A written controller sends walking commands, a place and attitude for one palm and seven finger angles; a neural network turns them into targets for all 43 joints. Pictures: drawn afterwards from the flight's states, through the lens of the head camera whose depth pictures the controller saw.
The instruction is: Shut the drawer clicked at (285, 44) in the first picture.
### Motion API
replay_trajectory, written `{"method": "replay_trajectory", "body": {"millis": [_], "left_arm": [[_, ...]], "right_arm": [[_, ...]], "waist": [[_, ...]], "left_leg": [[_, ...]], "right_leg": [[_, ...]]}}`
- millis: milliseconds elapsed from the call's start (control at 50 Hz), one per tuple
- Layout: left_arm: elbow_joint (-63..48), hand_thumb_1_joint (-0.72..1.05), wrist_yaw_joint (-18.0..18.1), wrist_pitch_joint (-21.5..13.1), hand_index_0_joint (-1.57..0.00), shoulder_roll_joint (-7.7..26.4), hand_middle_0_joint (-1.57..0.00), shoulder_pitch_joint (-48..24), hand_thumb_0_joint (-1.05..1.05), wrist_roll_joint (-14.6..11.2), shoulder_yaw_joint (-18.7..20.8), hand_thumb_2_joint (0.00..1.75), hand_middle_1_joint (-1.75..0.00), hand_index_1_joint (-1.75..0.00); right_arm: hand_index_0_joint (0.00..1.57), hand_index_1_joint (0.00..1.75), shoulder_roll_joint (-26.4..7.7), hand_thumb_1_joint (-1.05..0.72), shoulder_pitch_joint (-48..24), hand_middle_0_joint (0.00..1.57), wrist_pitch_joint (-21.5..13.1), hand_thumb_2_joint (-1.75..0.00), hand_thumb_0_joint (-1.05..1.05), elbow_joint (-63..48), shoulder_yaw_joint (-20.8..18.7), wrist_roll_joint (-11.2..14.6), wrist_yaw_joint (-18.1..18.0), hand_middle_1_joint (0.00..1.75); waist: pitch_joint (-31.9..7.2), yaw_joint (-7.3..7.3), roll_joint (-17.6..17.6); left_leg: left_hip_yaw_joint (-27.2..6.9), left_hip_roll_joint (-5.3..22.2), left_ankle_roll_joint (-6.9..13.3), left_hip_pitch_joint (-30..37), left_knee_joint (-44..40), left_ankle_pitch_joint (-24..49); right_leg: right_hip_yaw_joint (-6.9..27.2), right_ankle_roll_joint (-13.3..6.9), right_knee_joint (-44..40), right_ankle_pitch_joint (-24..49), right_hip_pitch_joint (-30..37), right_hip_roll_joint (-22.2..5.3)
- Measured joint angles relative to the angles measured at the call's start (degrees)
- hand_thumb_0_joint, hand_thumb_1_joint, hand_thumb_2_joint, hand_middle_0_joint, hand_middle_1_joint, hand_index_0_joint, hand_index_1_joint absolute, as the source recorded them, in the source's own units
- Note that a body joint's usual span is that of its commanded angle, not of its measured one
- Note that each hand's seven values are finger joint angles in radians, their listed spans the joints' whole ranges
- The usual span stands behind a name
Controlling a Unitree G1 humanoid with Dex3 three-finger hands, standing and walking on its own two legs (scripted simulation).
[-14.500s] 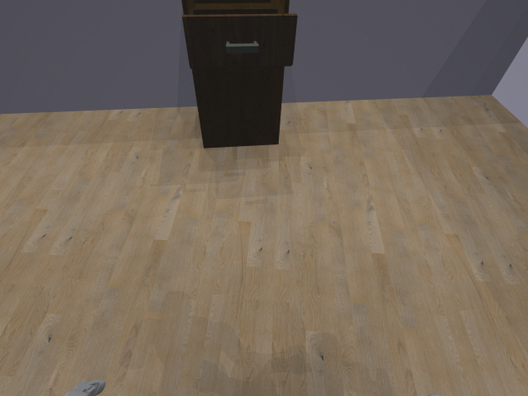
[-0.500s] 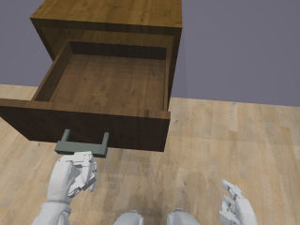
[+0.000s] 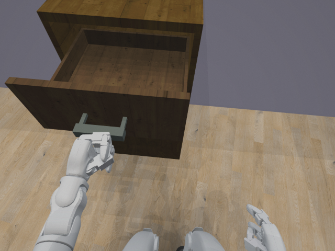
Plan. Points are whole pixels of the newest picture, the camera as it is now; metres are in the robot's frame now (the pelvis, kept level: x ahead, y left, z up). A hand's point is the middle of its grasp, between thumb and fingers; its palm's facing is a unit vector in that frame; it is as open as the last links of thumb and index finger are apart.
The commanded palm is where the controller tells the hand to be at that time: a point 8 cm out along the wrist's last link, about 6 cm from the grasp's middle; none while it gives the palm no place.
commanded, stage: push the drawer shut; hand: left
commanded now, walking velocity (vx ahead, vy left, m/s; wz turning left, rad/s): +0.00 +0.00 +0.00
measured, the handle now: (102, 125) +0.39 +0.18 +0.05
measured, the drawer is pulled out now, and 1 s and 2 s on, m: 0.24 0.12 0.00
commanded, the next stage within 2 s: none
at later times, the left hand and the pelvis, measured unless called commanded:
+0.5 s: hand (117, 131) +0.38 +0.15 +0.04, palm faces -0.06 -1.00 -0.04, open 2.7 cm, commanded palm +0.38 +0.19 +0.05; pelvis +0.02 +0.01 +0.01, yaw -1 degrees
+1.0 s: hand (121, 113) +0.44 +0.15 +0.04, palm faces -0.05 -1.00 -0.04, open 2.7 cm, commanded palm +0.43 +0.19 +0.05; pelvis +0.01 +0.01 +0.00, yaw -1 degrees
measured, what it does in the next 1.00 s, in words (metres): stands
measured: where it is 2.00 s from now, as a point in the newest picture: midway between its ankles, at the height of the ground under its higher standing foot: outside the picture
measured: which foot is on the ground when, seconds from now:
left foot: down 0.00-1.00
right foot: down 0.00-1.00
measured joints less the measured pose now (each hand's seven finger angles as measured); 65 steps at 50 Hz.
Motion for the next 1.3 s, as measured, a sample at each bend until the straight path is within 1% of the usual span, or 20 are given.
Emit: {"method": "replay_trajectory", "body": {"millis": [100, 220, 440, 720, 1020, 1100, 1300], "left_arm": [[4.72, 0.81, -0.16, -0.07, -1.4, 0.14, -1.4, -4.47, -0.05, 0.04, 1.31, 0.95, -1.6, -1.6], [8.78, 0.81, 0.06, -1.09, -1.39, -0.14, -1.4, -7.9, -0.05, 0.29, 2.3, 0.94, -1.6, -1.6], [13.06, 0.81, 1.15, -3.3, -1.39, -1.13, -1.4, -11.84, -0.07, 1.39, 2.55, 0.93, -1.6, -1.6], [20.6, 0.81, 1.98, -4.28, -1.4, -1.25, -1.4, -19.17, -0.06, 2.47, 3.29, 0.95, -1.6, -1.6], [32.86, 0.77, 0.91, -6.25, -1.39, 1.66, -1.4, -29.64, -0.07, 3.07, 7.62, 0.92, -1.6, -1.6], [36.65, 0.76, 0.64, -7.24, -1.39, 2.42, -1.4, -32.54, -0.06, 3.27, 8.71, 0.92, -1.6, -1.6], [45.47, 0.76, 0.26, -9.09, -1.39, 4.88, -1.4, -40.47, -0.06, 4.42, 11.52, 0.92, -1.6, -1.6]], "right_arm": [[0.2, 0.3, -0.1, -0.9, 0.61, 0.2, 0.24, -0.9, 0.01, 0.88, -0.18, -0.02, 0.21, 0.3], [0.2, 0.3, -0.52, -0.9, 1.69, 0.2, 0.78, -0.9, 0.01, 1.52, -0.71, -0.14, 0.64, 0.3], [0.2, 0.3, -0.67, -0.91, 2.6, 0.2, 2.39, -0.9, 0.01, 2.28, -1.66, -0.58, 1.53, 0.3], [0.2, 0.3, -0.02, -0.91, 2.28, 0.2, 4.52, -0.9, 0.01, 3.06, -1.72, -0.81, 2.03, 0.3], [0.2, 0.3, -0.27, -0.91, 3.9, 0.2, 5.68, -0.9, 0.01, 4.2, -1.39, -1.11, 1.89, 0.3], [0.2, 0.3, -0.46, -0.91, 4.62, 0.2, 5.9, -0.9, 0.01, 4.74, -1.34, -1.23, 1.96, 0.3], [0.2, 0.3, -0.65, -0.91, 6.21, 0.2, 6.39, -0.9, 0.01, 5.47, -1.16, -1.86, 2.39, 0.3]], "waist": [[0.09, -0.61, -0.28], [0.13, -1.11, -0.37], [0.09, -1.28, -0.47], [0.14, -1.61, -0.34], [0.57, -3.81, -0.73], [0.55, -4.37, -0.69], [0.73, -6.08, -0.52]], "left_leg": [[0.5, 0.11, 0.05, 0.41, -1.1, 0.44], [1.01, 0.07, 0.26, 0.86, -2.24, 0.6], [1.44, -0.29, 0.62, 0.83, -3.02, 0.21], [1.56, -0.41, 0.79, 0.21, -2.89, 0.08], [1.79, 0.11, 0.77, -1.83, -2.33, 0.68], [1.95, 0.19, 0.84, -2.53, -2.18, 0.81], [2.04, 0.39, 0.92, -5.09, -1.14, 0.86]], "right_leg": [[0.57, 0.02, -0.84, 0.51, 0.14, 0.17], [1.21, 0.21, -1.63, 0.69, 0.3, 0.23], [1.81, 0.72, -1.85, 0.14, -0.02, 0.0], [1.94, 0.99, -1.7, 0.02, -0.64, -0.11], [2.01, 0.72, -1.59, 1.02, -2.63, 0.3], [2.12, 0.75, -1.47, 1.23, -3.36, 0.36], [2.07, 0.75, -0.74, 1.5, -5.83, 0.45]]}}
